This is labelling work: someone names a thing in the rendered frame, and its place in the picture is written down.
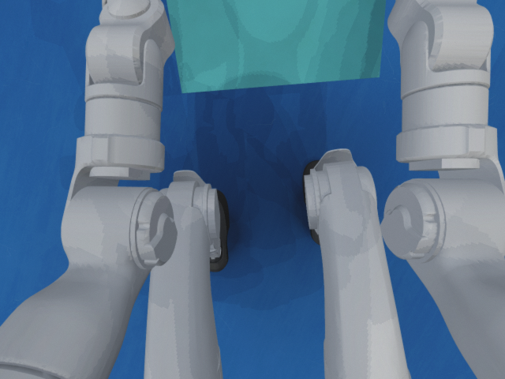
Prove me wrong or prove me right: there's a robot right forearm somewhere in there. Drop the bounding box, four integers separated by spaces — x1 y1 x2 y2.
387 0 505 196

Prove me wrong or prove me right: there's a robot left upper arm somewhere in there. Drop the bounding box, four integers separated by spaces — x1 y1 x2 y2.
0 186 178 379

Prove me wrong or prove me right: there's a robot foot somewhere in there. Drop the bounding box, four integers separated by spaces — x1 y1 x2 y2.
210 190 230 272
302 160 320 245

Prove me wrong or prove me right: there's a robot right foot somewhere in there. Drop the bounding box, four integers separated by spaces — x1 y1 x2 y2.
302 160 320 245

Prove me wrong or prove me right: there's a robot left forearm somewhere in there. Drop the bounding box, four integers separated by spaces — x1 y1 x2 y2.
61 0 175 250

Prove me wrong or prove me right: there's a robot left foot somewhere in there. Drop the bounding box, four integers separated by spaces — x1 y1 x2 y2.
210 190 230 272

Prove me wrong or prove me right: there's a robot right upper arm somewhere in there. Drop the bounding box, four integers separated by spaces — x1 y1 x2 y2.
380 178 505 379

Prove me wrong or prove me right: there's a carton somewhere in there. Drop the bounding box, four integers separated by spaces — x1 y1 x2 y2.
166 0 386 93

